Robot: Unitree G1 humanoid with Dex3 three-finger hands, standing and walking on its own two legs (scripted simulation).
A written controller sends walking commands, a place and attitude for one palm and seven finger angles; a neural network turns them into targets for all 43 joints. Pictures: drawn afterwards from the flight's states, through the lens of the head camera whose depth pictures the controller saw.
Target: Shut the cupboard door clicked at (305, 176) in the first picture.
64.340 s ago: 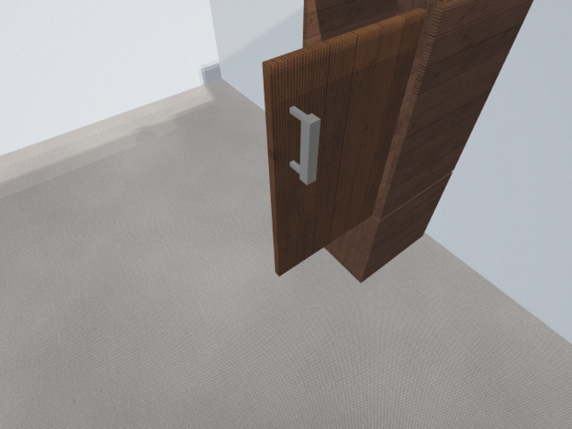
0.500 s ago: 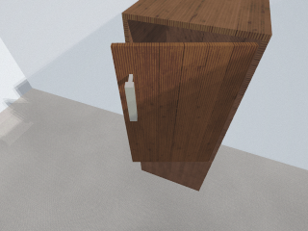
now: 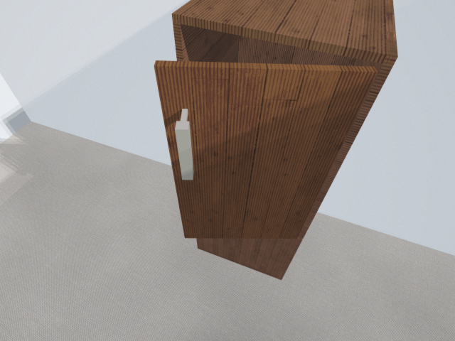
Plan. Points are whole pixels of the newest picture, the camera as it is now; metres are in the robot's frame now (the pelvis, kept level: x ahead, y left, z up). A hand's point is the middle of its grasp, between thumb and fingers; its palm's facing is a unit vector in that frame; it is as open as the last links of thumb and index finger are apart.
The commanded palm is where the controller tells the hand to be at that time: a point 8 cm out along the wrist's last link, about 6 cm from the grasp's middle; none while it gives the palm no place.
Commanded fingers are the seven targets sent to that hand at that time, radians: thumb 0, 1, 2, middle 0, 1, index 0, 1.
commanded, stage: shuffle to correct the standing spot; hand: left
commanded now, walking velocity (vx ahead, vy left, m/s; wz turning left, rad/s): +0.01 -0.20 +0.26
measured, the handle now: (186, 145) +0.44 +0.11 +0.10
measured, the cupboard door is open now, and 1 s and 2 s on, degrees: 21 21 21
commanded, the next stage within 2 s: come to a stop and stand still in 0.52 s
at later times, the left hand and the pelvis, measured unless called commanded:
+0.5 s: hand out of the picture +0.00 +0.10 -0.18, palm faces +0.05 -0.99 -0.15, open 7.4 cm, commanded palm none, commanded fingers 0.00 0.90 0.90 -0.20 -0.30 -0.20 -0.30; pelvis +0.01 -0.07 -0.01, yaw +1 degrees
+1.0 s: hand out of the picture +0.02 +0.04 -0.18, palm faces +0.09 -0.98 -0.17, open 7.3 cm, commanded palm none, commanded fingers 0.00 0.90 0.90 -0.20 -0.30 -0.20 -0.30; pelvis +0.02 -0.13 +0.00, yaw +2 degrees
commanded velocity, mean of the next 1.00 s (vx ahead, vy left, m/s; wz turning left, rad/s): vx -0.01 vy -0.07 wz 0.02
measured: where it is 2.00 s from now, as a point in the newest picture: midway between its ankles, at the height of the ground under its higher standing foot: outside the picture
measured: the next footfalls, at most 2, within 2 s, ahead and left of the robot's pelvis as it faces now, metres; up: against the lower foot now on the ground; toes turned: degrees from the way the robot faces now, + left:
right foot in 0.58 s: +0.09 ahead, -0.16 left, +0.00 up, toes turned +4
left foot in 0.82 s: +0.05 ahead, -0.04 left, +0.00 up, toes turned +5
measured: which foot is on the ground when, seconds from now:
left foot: down 0.00-0.58, up 0.60-0.80, down 0.82-1.00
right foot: down 0.00-0.34, up 0.36-0.56, down 0.58-1.00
